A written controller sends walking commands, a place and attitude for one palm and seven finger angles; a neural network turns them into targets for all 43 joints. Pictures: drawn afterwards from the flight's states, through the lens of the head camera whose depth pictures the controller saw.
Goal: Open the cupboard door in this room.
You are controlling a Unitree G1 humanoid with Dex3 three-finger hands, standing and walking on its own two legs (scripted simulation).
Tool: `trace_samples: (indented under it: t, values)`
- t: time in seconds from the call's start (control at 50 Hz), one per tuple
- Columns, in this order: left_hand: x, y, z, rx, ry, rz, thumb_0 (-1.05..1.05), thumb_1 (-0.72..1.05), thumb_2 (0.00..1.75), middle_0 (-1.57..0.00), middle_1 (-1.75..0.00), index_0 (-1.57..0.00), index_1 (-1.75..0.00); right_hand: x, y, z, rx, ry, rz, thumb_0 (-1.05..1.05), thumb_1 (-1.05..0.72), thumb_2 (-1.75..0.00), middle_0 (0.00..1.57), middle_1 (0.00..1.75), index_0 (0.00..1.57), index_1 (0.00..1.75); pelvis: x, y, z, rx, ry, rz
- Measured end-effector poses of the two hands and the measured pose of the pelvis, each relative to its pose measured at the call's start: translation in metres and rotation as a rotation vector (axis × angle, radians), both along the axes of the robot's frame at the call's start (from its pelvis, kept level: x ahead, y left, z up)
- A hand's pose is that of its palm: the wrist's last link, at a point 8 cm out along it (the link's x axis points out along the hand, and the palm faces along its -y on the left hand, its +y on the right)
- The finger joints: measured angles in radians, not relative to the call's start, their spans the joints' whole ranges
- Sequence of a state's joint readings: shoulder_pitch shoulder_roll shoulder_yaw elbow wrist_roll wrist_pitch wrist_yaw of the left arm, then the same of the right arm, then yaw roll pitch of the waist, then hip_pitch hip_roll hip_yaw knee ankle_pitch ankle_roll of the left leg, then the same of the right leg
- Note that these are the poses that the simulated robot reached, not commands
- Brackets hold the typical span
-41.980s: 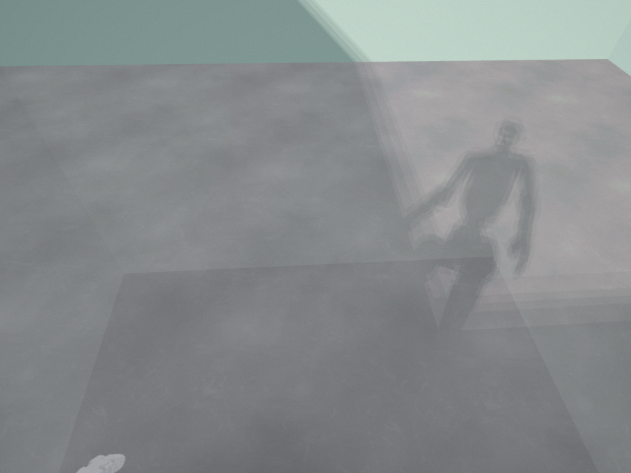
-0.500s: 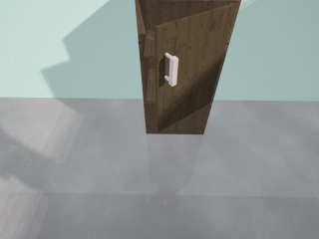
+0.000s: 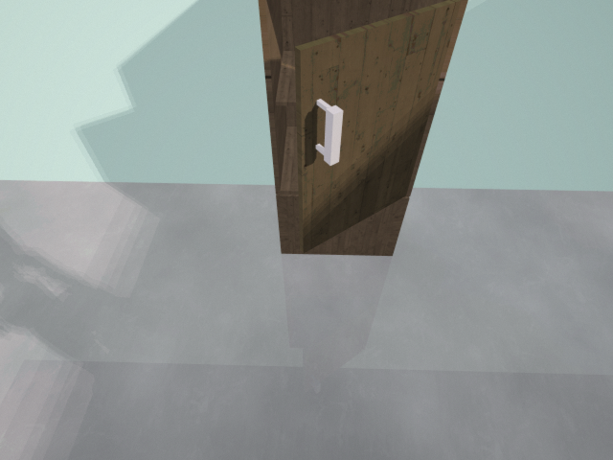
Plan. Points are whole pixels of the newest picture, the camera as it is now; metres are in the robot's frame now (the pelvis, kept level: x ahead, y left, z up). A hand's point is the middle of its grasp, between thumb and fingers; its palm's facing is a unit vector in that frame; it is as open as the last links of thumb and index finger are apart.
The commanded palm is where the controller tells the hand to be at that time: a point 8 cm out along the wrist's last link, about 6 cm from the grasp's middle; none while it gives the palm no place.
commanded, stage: look to check the result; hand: left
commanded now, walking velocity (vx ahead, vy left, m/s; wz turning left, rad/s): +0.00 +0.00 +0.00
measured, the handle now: (326, 132) +0.72 +0.00 +0.02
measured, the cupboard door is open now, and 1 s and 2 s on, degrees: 37 37 37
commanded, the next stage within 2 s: walk to a spot facing it in 0.04 s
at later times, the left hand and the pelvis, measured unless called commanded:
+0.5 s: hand out of the picture +0.08 +0.20 -0.18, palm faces -0.12 -0.96 -0.26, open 7.4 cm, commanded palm none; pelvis +0.00 -0.01 -0.02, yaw -9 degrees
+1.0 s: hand out of the picture +0.12 +0.19 -0.19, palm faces -0.34 -0.91 -0.24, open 7.4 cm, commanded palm none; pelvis -0.01 +0.01 -0.02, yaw -25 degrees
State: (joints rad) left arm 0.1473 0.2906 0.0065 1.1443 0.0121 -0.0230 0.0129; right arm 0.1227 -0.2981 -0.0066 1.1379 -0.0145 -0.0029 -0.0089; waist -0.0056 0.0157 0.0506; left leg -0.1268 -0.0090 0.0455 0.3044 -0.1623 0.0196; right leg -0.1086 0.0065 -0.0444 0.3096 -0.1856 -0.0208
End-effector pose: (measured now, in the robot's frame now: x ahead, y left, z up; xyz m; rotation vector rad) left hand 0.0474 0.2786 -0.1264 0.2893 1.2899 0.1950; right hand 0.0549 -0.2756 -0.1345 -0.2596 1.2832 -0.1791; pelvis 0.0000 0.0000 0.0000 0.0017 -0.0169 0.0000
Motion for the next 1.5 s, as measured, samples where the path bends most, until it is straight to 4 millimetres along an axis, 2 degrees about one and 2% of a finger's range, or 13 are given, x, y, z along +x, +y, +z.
trace_samples:
  t: [0.2,0.32,0.5,0.64,0.82,0.98,1.04,1.12,1.22,1.28,1.32,1.38,1.5]
  values:
    - [0.021,-0.003,0.001,-0.005,-0.036,-0.016,0.0,0.9,0.9,-0.2,-0.3,-0.21,-0.3,0.014,-0.005,0.004,-0.01,-0.02,0.006,0.0,-0.91,-0.9,0.2,0.3,0.2,0.3,0.007,-0.002,0.0,0.0,0.003,-0.001]
    - [0.027,-0.007,-0.004,-0.009,-0.02,-0.027,0.0,0.9,0.9,-0.2,-0.3,-0.2,-0.3,0.012,-0.001,0.001,-0.012,-0.037,-0.035,0.0,-0.91,-0.9,0.2,0.3,0.2,0.3,0.007,-0.001,-0.003,0.0,0.009,-0.046]
    - [0.03,-0.033,-0.022,-0.056,0.031,-0.099,0.0,0.9,0.9,-0.2,-0.3,-0.2,-0.3,-0.032,0.013,-0.018,0.033,-0.026,-0.161,0.0,-0.9,-0.9,0.2,0.3,0.2,0.3,-0.002,-0.005,-0.016,0.027,0.003,-0.149]
    - [0.035,-0.061,-0.025,-0.051,-0.002,-0.146,0.0,0.9,0.9,-0.2,-0.3,-0.2,-0.3,-0.072,0.001,-0.042,0.073,0.044,-0.246,0.0,-0.9,-0.9,0.2,0.3,0.2,0.3,-0.01,-0.022,-0.028,0.022,-0.002,-0.207]
    - [0.033,-0.068,-0.014,-0.054,0.079,-0.227,0.0,0.9,0.9,-0.21,-0.3,-0.21,-0.3,-0.061,-0.01,-0.012,0.041,-0.062,-0.341,0.0,-0.91,-0.9,0.2,0.3,0.2,0.3,-0.014,-0.02,-0.008,0.044,0.035,-0.327]
    - [0.072,-0.048,-0.028,-0.072,0.058,-0.317,0.0,0.9,0.9,-0.21,-0.3,-0.21,-0.3,-0.049,0.003,0.003,-0.032,-0.188,-0.398,0.0,-0.91,-0.9,0.2,0.3,0.2,0.3,-0.007,0.006,-0.015,0.015,0.064,-0.428]
    - [0.099,-0.045,-0.032,-0.085,0.023,-0.357,0.0,0.9,0.9,-0.2,-0.3,-0.21,-0.3,-0.063,0.013,0.005,-0.059,-0.168,-0.399,0.0,-0.91,-0.9,0.2,0.3,0.2,0.3,-0.008,0.013,-0.017,0.004,0.054,-0.447]
    - [0.135,-0.054,-0.022,-0.096,-0.045,-0.415,0.0,0.91,0.9,-0.2,-0.3,-0.2,-0.3,-0.092,0.025,0.008,-0.049,-0.1,-0.424,0.0,-0.9,-0.9,0.2,0.3,0.2,0.3,-0.007,0.012,-0.011,-0.016,0.048,-0.485]
    - [0.169,-0.086,-0.012,-0.097,-0.092,-0.537,0.0,0.91,0.9,-0.2,-0.3,-0.2,-0.3,-0.135,0.029,-0.001,-0.025,-0.059,-0.531,0.0,-0.9,-0.9,0.2,0.3,0.2,0.3,-0.008,0.005,-0.012,-0.029,0.041,-0.562]
    - [0.184,-0.11,-0.015,-0.084,-0.13,-0.62,0.0,0.91,0.9,-0.2,-0.3,-0.2,-0.3,-0.164,0.024,-0.017,-0.009,-0.046,-0.606,0.0,-0.9,-0.9,0.21,0.3,0.21,0.3,-0.01,-0.006,-0.025,0.0,0.035,-0.602]
    - [0.187,-0.122,-0.016,-0.073,-0.139,-0.655,0.0,0.91,0.9,-0.2,-0.3,-0.2,-0.3,-0.18,0.021,-0.024,-0.009,-0.022,-0.653,0.0,-0.9,-0.9,0.2,0.3,0.2,0.3,-0.013,-0.006,-0.029,-0.003,0.031,-0.633]
    - [0.184,-0.133,-0.015,-0.065,-0.114,-0.698,0.0,0.91,0.9,-0.2,-0.3,-0.2,-0.3,-0.192,0.019,-0.02,-0.021,-0.013,-0.709,0.0,-0.91,-0.9,0.2,0.3,0.2,0.3,-0.015,-0.004,-0.024,0.002,0.02,-0.678]
    - [0.184,-0.147,-0.021,-0.095,-0.043,-0.779,0.0,0.9,0.9,-0.2,-0.3,-0.21,-0.3,-0.194,0.029,-0.001,-0.053,-0.076,-0.792,0.0,-0.91,-0.9,0.2,0.3,0.2,0.3,-0.007,0.002,-0.017,0.023,0.016,-0.766]
